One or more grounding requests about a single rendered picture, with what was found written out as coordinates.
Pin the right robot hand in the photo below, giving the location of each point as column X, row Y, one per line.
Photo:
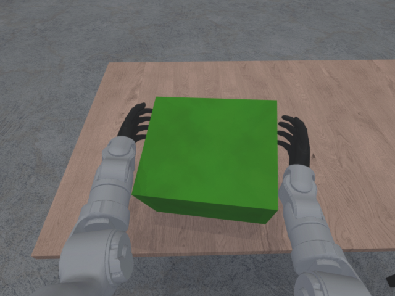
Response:
column 299, row 150

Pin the robot right forearm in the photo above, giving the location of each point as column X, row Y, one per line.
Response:
column 313, row 247

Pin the left robot hand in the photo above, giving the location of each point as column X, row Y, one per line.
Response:
column 130, row 128

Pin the robot left forearm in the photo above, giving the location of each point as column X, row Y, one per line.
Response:
column 110, row 193

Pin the robot right upper arm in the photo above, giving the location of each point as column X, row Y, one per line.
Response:
column 319, row 283

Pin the carton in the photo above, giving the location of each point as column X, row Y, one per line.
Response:
column 214, row 158

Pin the table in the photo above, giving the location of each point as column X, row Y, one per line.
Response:
column 347, row 106

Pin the robot left upper arm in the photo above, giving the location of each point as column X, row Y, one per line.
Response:
column 93, row 263

